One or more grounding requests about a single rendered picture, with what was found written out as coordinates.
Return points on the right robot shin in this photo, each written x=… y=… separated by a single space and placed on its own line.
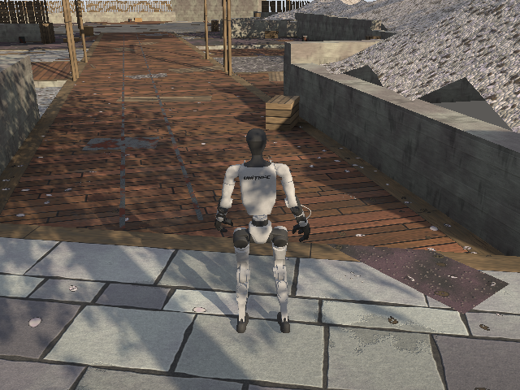
x=282 y=295

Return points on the robot right hand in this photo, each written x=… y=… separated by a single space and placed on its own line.
x=305 y=229

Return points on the humanoid robot head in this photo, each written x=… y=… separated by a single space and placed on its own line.
x=256 y=139

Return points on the right robot forearm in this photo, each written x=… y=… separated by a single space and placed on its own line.
x=299 y=214

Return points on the right robot upper arm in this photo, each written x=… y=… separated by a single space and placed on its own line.
x=283 y=171

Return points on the left robot forearm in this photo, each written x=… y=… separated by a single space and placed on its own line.
x=221 y=212

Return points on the robot left hand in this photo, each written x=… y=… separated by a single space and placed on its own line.
x=225 y=221

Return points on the left robot upper arm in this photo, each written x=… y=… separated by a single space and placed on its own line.
x=228 y=185

